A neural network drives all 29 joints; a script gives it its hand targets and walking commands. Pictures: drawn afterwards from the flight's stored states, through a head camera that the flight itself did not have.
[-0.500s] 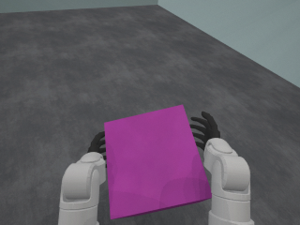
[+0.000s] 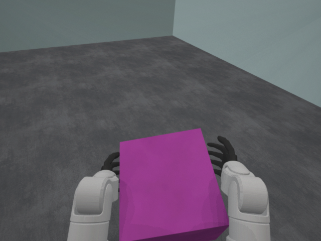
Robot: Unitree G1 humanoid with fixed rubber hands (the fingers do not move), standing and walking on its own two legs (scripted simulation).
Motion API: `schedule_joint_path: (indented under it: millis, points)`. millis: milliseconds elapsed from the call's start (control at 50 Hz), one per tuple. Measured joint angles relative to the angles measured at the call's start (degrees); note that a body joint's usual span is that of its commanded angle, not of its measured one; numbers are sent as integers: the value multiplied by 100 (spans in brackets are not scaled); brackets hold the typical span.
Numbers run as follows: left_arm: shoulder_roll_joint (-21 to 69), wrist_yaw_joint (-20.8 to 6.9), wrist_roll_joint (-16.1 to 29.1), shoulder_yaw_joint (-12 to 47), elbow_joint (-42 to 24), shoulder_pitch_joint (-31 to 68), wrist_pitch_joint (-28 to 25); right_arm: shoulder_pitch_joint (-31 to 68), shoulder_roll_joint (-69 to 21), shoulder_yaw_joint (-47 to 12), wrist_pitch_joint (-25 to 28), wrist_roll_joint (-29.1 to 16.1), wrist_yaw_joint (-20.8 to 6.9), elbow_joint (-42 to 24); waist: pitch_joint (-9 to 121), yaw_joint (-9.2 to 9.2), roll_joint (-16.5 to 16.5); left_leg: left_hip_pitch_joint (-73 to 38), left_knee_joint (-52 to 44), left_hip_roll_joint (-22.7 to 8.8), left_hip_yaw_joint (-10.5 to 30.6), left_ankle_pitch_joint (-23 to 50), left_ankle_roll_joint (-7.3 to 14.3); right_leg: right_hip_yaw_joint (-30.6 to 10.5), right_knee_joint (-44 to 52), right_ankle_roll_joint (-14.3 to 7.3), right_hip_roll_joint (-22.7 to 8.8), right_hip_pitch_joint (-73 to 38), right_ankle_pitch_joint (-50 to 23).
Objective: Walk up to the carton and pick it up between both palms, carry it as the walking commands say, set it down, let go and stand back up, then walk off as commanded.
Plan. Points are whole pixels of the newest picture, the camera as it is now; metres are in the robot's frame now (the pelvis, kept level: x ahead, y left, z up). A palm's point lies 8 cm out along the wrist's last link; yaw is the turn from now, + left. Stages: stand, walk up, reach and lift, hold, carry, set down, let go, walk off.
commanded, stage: carry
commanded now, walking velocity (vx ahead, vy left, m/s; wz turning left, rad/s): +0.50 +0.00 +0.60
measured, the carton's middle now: (170, 194) +0.26 -0.02 +0.02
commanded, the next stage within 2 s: none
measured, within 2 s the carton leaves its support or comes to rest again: neither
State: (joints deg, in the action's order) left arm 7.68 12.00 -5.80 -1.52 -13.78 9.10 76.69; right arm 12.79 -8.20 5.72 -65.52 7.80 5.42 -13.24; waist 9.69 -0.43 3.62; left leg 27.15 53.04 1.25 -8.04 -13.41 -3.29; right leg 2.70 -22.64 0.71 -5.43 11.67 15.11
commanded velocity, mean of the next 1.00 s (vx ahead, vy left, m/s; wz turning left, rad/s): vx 0.50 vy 0.00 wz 0.60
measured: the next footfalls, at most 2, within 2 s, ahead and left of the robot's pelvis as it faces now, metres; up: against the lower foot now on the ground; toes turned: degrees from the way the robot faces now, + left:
left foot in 0.16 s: +0.07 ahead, +0.13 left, -0.01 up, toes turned +9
right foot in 0.72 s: +0.27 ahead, -0.05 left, -0.01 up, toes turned +13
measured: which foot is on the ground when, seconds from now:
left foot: up 0.00-0.14, down 0.16-0.70, up 0.72-1.00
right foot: down 0.00-0.16, up 0.18-0.70, down 0.72-1.00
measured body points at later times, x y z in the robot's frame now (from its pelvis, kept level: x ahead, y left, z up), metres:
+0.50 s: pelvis +0.07 +0.06 +0.01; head +0.06 +0.10 +0.45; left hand +0.31 +0.26 +0.06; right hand +0.39 -0.01 +0.12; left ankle +0.03 +0.12 -0.75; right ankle +0.13 -0.09 -0.69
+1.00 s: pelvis +0.27 +0.09 +0.00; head +0.27 +0.05 +0.45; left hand +0.48 +0.32 +0.09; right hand +0.61 +0.06 +0.10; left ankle +0.25 +0.30 -0.66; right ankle +0.23 -0.06 -0.75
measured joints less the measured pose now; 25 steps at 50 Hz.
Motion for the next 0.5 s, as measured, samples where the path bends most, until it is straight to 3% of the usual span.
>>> schedule_joint_path:
  millis: [140, 160, 200, 240, 360, 500]
  points:
    - [6, -3, -70, 0, -20, 66, 7, 147, -34, 58, -31, -3, 21, 8, 154, -6, -61, -1049, -2264, -40, 14, -635, 35, 183, -184, 203, -251, 94, -243]
    - [-1, -8, -75, 0, -10, 53, 7, 174, -39, 59, -46, 0, 23, 41, 203, -9, -183, -1171, -2587, -61, 107, -813, 151, 197, -510, 254, -211, 262, 16]
    - [-34, -7, -75, 1, 31, -8, 8, 156, -44, 53, -45, -28, 23, 191, 139, -12, -274, -1096, -2592, -46, 154, -56, 528, 193, -1390, 283, -205, 647, 561]
    - [-7, -3, -77, 3, 110, -97, 10, 38, -21, 33, -51, -48, 27, 299, 106, -15, -318, -1109, -2732, -50, 218, 183, 738, 196, -2110, 296, -100, 1110, 591]
    - [-8, 24, -80, 15, -82, 36, -27, 103, -27, 32, -46, -101, 116, 43, -216, -6, -150, -1269, -3595, -49, 693, 599, 754, 181, -2441, 369, 146, 1979, 256]
    - [4, 93, -80, 15, -593, 74, -57, 193, -50, 32, 32, -208, 108, -323, -246, -5, -220, -1538, -3914, -41, 1061, 494, 760, 180, -2370, 381, 273, 2076, -54]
